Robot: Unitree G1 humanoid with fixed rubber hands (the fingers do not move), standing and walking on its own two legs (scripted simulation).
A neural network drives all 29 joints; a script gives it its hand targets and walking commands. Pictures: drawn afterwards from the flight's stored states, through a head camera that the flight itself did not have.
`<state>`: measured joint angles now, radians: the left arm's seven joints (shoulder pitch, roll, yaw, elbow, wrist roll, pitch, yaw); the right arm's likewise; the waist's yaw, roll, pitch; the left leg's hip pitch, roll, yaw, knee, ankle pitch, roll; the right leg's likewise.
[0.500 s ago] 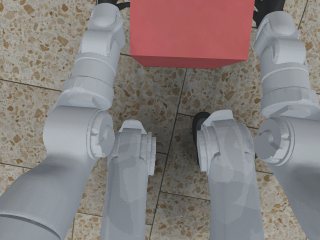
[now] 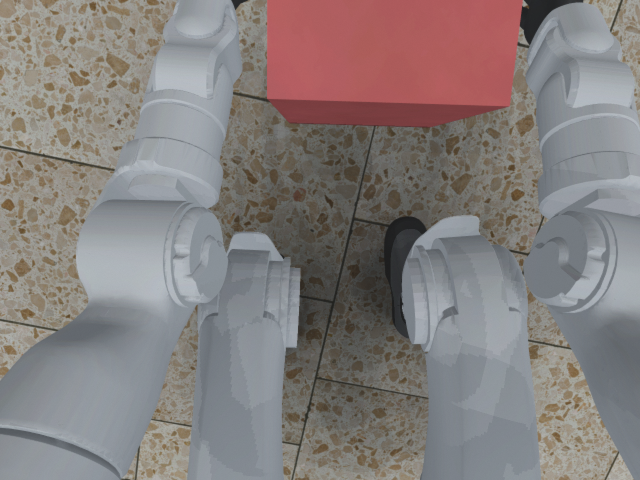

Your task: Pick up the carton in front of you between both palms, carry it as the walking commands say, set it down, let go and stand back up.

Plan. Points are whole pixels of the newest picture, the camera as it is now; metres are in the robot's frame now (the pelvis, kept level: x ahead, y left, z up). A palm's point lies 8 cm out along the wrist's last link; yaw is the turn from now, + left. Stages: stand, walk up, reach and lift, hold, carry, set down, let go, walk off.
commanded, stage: set down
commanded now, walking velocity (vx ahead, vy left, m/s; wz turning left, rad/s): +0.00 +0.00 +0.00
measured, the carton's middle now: (375, 24) +0.53 -0.08 -0.25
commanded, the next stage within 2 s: let go in 1.44 s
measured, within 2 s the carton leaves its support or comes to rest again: neither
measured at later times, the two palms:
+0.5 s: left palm out of the picture +0.56 +0.11 -0.17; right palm out of the picture +0.51 -0.27 -0.17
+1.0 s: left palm out of the picture +0.57 +0.11 +0.00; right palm out of the picture +0.51 -0.27 +0.00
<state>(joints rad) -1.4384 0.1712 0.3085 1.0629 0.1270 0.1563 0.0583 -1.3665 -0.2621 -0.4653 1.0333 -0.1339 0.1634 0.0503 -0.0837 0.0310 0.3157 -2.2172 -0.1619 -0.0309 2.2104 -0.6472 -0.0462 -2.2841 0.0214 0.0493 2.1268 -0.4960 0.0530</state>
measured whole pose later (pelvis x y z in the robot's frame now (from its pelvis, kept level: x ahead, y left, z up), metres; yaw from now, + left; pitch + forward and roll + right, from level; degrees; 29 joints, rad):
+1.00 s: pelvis +0.01 -0.01 +0.11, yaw +0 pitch +46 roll +2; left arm -1.25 0.29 0.18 0.90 -0.06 0.18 0.11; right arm -1.17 -0.31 -0.29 0.87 0.10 0.15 -0.05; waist -0.08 0.02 0.01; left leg -2.03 -0.07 -0.02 1.80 -0.58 -0.03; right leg -2.11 0.02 0.04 1.75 -0.44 0.01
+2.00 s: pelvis +0.10 -0.03 +0.36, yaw -2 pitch +27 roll +1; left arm -0.27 0.15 0.15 0.58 0.07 0.04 0.01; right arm -0.21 -0.21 -0.15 0.56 -0.01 0.03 0.09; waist -0.05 0.00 -0.08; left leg -0.87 -0.03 -0.07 0.75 -0.35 -0.03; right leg -0.94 0.03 0.03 0.73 -0.26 -0.01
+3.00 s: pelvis +0.13 -0.02 +0.39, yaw -2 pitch +0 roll +0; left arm 0.19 0.31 0.05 0.70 0.04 0.02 0.01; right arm 0.21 -0.32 -0.06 0.62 -0.04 0.04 -0.01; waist 0.00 0.03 0.01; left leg -0.16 -0.01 -0.07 0.52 -0.35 0.00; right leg -0.23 0.03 0.03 0.52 -0.28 -0.01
